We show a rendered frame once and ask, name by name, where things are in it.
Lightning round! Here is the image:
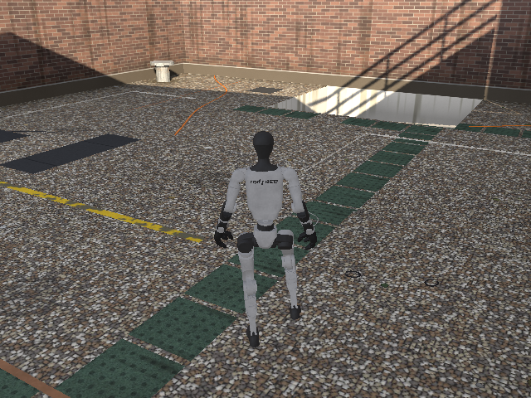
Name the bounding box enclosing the robot right thigh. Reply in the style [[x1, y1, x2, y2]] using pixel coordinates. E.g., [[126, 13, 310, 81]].
[[276, 230, 294, 269]]

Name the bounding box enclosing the left robot forearm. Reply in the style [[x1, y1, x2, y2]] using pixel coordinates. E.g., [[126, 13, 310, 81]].
[[216, 200, 232, 233]]

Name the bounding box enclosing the left robot hand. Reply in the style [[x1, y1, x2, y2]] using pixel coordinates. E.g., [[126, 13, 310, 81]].
[[214, 230, 233, 248]]

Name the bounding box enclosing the robot left upper arm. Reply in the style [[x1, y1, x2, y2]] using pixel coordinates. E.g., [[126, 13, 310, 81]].
[[224, 167, 247, 213]]

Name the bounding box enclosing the right robot hand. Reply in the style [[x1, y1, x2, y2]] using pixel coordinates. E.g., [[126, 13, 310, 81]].
[[298, 231, 317, 250]]

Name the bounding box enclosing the robot right upper arm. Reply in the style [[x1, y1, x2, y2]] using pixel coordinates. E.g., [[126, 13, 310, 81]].
[[281, 167, 304, 214]]

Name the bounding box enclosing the right robot forearm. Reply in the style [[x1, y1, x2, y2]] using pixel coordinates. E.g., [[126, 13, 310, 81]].
[[297, 201, 314, 235]]

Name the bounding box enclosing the left robot foot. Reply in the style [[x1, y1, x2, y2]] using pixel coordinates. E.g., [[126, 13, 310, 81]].
[[246, 325, 260, 347]]

